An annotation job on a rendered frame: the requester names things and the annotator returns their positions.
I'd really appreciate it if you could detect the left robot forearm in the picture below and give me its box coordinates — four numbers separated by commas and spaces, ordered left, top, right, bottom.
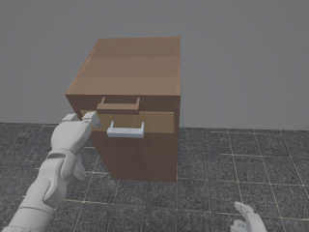
2, 149, 77, 232

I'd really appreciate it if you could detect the cabinet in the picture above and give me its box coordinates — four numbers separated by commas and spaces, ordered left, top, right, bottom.
65, 37, 181, 183

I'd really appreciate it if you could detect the right robot hand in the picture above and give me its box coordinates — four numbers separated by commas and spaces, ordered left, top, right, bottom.
230, 201, 267, 232

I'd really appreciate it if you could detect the handle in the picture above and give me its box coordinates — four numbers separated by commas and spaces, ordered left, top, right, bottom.
107, 121, 145, 138
97, 103, 140, 115

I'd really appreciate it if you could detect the drawer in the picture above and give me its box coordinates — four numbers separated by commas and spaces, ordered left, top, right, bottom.
80, 110, 174, 133

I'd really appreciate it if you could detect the left robot hand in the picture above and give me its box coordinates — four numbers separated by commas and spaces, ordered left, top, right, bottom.
50, 111, 102, 181

